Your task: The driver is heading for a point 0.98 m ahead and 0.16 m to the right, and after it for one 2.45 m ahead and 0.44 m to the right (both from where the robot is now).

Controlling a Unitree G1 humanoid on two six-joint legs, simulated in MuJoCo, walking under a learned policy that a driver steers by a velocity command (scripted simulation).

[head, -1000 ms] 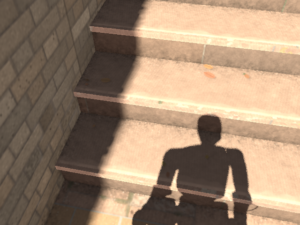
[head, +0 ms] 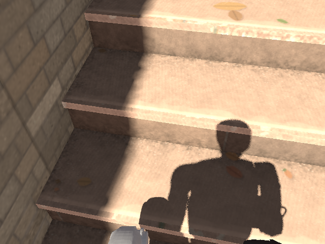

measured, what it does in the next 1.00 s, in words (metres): climbs: left foot 0.16 m higher, then right foot 0.16 m higher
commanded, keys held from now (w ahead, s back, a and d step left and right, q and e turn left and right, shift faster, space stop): w+shift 0.78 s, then w+e+shift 0.14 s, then e+shift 0.08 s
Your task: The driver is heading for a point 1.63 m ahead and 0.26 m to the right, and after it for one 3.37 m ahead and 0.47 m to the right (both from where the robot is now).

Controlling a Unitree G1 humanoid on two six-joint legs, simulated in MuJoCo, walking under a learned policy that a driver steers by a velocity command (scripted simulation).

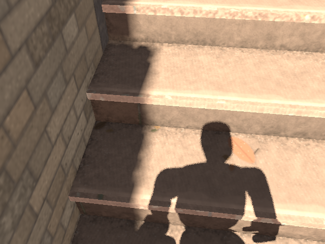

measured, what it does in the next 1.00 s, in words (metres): climbs, turning right: right foot 0.16 m higher, then left foot 0.16 m higher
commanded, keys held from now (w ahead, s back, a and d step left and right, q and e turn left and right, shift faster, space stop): e+shift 0.58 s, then shift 0.18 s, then q+shift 0.24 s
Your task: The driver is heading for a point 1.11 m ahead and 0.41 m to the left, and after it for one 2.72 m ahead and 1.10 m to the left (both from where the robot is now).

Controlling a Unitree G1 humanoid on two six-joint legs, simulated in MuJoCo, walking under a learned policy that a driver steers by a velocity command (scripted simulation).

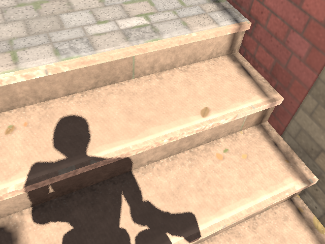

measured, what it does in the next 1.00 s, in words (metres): steps on the spot, turning left: right foot 0.16 m lower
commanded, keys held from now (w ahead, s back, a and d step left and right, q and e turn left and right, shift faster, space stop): q+shift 0.94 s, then shift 0.06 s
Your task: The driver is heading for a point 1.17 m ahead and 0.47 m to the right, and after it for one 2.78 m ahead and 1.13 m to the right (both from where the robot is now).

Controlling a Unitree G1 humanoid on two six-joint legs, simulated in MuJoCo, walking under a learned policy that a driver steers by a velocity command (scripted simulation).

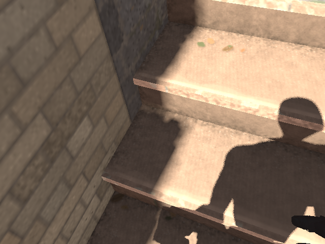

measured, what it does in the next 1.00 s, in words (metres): climbs, turning right: left foot, then right foot 0.16 m higher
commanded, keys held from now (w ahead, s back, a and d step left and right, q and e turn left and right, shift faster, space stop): shift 0.04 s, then e+shift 0.10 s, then w+e+shift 0.86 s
